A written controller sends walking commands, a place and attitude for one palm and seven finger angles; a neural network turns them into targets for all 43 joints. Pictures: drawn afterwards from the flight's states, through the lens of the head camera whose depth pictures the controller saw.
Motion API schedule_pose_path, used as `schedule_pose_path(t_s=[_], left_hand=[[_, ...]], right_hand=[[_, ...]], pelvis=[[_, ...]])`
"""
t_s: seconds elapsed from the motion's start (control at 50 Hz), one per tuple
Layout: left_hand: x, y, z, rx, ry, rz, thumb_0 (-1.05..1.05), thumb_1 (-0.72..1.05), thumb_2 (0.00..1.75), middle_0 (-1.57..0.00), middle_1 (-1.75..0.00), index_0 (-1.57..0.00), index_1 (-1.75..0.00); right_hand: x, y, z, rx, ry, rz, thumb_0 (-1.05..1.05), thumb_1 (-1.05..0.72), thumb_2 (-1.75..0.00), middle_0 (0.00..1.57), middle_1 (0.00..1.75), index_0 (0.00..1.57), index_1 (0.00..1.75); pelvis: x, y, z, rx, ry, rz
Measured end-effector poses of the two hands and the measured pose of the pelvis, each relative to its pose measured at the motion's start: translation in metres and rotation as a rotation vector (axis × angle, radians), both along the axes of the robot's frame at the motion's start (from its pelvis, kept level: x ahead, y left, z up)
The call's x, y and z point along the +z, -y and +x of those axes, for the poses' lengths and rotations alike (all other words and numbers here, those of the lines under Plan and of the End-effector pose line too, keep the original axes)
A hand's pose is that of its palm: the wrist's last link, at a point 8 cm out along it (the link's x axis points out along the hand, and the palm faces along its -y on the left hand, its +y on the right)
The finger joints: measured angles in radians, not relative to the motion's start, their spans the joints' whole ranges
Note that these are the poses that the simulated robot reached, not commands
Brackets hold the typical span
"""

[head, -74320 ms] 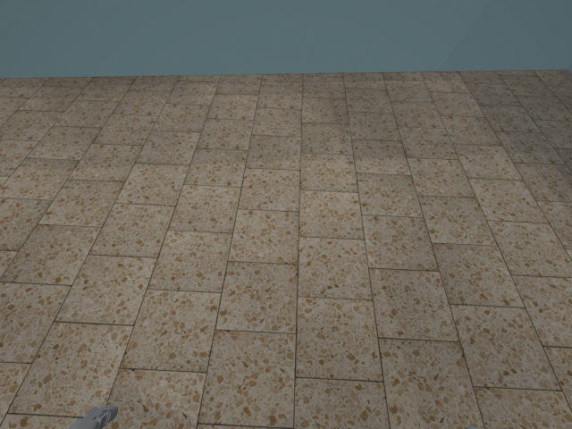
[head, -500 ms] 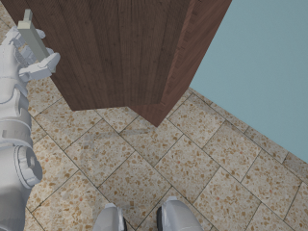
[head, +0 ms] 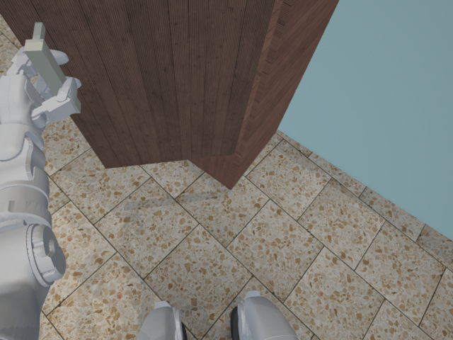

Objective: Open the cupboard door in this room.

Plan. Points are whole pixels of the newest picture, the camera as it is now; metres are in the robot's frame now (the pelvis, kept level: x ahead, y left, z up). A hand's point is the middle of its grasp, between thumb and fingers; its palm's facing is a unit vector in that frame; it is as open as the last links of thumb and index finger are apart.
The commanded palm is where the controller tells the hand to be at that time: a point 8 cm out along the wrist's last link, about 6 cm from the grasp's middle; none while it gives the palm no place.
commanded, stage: pull the door open along its arc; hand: left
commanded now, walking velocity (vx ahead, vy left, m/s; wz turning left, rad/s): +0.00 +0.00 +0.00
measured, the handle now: (57, 71) +0.56 +0.25 +0.07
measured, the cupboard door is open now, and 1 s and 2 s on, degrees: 46 89 89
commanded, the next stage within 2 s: open thumb and fingers to let go in 0.90 s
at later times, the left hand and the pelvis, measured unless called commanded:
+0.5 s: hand (104, 166) +0.38 +0.16 +0.07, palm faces +0.36 -0.93 +0.08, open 6.4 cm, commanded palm +0.32 +0.21 +0.07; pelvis +0.01 -0.01 +0.02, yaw +1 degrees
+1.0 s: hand (176, 222) +0.29 +0.05 +0.07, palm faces +0.44 -0.90 +0.02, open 6.3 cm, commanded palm +0.25 +0.10 +0.07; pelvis +0.01 -0.05 +0.02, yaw +4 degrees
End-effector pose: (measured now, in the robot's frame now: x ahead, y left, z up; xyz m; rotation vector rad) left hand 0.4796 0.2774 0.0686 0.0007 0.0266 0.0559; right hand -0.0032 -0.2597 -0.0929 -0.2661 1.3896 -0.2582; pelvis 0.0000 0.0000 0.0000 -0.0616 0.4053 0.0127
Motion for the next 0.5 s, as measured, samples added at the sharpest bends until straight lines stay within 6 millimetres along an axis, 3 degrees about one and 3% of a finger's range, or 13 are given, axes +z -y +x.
schedule_pose_path(t_s=[0.14,0.28,0.5], left_hand=[[0.0,0.007,-0.026,-0.021,0.003,0.006,0.01,0.66,0.78,-0.29,-1.31,-0.3,-1.32],[-0.001,0.024,-0.07,-0.034,0.013,-0.014,0.01,0.66,0.76,-0.3,-1.31,-0.31,-1.32],[-0.003,0.079,-0.138,0.309,0.043,-0.071,0.0,0.66,0.79,-0.31,-1.29,-0.32,-1.27]], right_hand=[[0.004,-0.004,0.019,-0.009,0.059,0.032,0.01,-0.9,-0.9,0.2,0.3,0.2,0.3],[0.01,-0.007,0.062,0.023,0.19,0.064,0.01,-0.9,-0.9,0.2,0.3,0.2,0.3],[0.012,-0.024,0.143,0.189,0.407,0.149,0.01,-0.9,-0.9,0.2,0.3,0.2,0.3]], pelvis=[[0.008,-0.001,0.008,-0.01,0.028,0.008],[0.016,-0.002,0.015,-0.012,0.07,0.018],[0.018,0.006,0.011,0.005,0.118,0.043]])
